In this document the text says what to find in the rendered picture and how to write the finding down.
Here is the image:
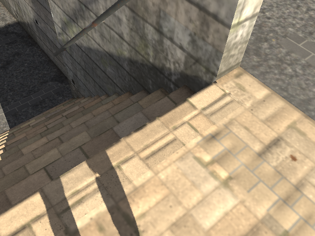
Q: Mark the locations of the stairs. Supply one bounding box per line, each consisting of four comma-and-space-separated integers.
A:
0, 85, 195, 212

